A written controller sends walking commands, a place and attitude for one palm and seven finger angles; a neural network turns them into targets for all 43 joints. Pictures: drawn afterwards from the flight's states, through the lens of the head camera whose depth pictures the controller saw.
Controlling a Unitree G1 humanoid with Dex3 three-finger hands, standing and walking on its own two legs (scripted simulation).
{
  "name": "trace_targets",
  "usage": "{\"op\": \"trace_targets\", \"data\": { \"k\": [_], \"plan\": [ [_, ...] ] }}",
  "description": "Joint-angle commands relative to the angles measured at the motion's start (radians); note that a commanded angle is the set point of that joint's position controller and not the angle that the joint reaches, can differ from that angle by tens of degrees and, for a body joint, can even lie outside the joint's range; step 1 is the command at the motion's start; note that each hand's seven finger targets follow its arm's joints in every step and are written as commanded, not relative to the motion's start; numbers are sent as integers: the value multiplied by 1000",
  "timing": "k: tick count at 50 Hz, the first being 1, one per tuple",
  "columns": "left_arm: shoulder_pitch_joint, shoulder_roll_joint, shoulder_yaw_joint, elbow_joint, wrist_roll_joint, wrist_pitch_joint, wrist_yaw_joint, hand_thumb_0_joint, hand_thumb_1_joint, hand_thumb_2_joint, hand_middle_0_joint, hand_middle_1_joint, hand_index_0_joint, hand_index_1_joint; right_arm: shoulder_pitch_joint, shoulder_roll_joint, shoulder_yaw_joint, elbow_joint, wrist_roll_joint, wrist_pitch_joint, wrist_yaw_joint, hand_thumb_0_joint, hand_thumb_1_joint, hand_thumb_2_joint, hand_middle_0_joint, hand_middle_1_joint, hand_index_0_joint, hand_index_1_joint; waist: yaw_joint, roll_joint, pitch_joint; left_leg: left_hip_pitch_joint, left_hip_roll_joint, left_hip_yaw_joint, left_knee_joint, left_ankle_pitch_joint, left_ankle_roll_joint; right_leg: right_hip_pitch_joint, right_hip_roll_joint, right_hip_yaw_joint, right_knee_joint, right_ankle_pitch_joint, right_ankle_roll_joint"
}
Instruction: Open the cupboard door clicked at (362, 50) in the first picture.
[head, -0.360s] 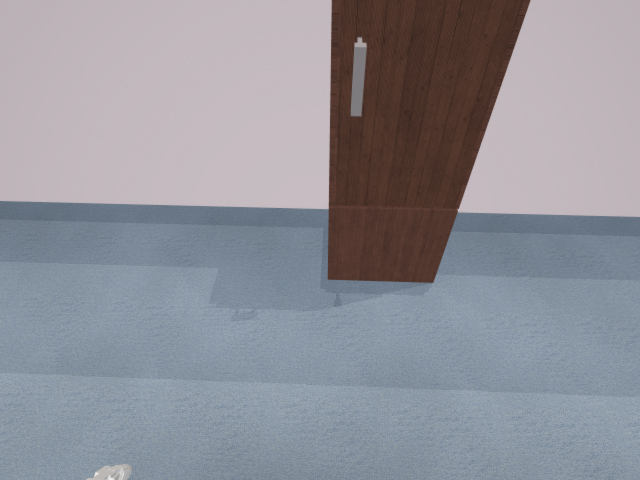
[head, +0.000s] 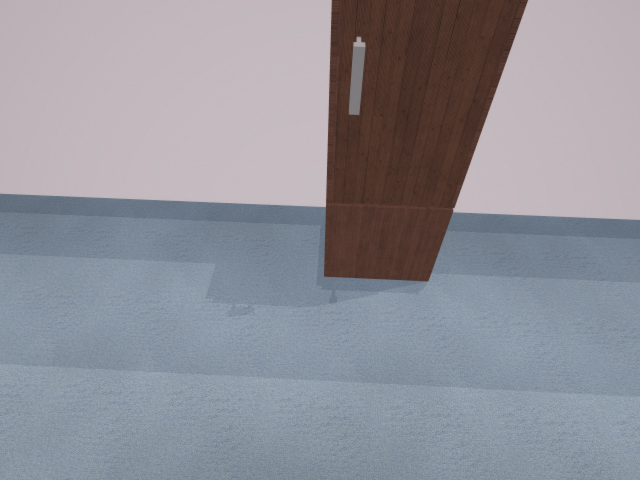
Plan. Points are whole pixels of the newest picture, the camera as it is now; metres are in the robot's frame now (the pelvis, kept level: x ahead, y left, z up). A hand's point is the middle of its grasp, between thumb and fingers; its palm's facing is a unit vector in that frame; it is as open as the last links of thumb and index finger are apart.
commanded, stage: stand and wait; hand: left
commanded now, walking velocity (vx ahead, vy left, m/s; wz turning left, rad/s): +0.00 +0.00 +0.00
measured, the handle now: (356, 76) +0.96 -0.03 +0.08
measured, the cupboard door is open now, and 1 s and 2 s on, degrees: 0 0 0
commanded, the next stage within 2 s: look at it before walking up in 0.46 s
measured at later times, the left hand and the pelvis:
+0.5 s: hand out of the picture +0.08 +0.25 -0.15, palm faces -0.03 -0.94 -0.34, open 7.4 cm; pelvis +0.00 +0.00 +0.00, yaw +0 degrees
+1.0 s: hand out of the picture +0.09 +0.25 -0.15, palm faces -0.03 -0.94 -0.35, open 7.4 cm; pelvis +0.02 +0.00 +0.00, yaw +0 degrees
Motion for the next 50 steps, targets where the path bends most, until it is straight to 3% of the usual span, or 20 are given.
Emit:
{"op": "trace_targets", "data": {
  "k": [1,9,13,17,39,50],
  "plan": [
    [-56,217,51,-60,-4,-28,10,0,900,900,-200,-300,-200,-300,-54,-195,-41,-53,4,-28,-15,0,-900,-900,200,300,200,300,-5,-3,-45,-4,98,-88,-84,19,35,-12,-105,118,-125,-33,-40],
    [-47,220,51,-29,-4,-28,9,0,900,900,-200,-300,-200,-300,-38,-200,-40,-19,7,-27,-14,0,-900,-900,200,300,200,300,-3,-13,-32,-13,101,-94,-96,-1,34,-12,-107,123,-143,-63,-40],
    [-48,221,52,-23,-5,-30,11,0,900,900,-200,-300,-200,-300,-26,-203,-39,-7,8,-31,-15,0,-900,-900,200,300,200,300,-4,-21,-64,-1,109,-95,-95,46,32,20,-109,112,-131,-4,-39],
    [-48,221,50,-15,-5,-29,10,0,900,900,-200,-300,-200,-300,-33,-206,-38,-2,9,-28,-15,0,-900,-900,200,300,200,300,-1,-8,-41,-7,110,-99,-103,35,33,10,-106,111,-136,-11,-37],
    [-64,223,51,-17,-3,-30,11,0,900,900,-200,-300,-200,-300,-65,-211,-36,-2,10,-35,-17,0,-900,-900,200,300,200,300,0,-6,-74,48,120,-91,-116,146,33,55,-108,92,-122,139,-31],
    [-62,225,51,-12,-3,-31,11,0,900,900,-200,-300,-200,-300,-72,-213,-35,0,12,-33,-18,0,-900,-900,200,300,200,300,0,1,-76,64,122,-87,-121,151,31,65,-112,94,-137,152,-32]
  ]
}}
